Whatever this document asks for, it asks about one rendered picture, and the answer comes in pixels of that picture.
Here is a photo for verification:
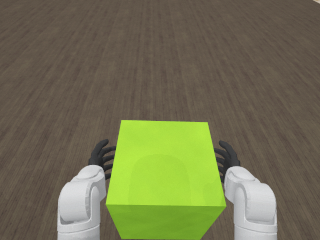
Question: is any robot right forearm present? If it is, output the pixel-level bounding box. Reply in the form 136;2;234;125
224;166;278;240

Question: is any robot left forearm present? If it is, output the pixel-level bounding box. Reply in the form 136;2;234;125
57;165;106;240

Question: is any robot left hand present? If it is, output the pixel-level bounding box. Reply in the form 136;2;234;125
88;139;117;180

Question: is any carton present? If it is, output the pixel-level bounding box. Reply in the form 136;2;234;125
106;120;226;240

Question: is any robot right hand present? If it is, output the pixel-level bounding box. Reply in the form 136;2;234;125
213;140;241;184

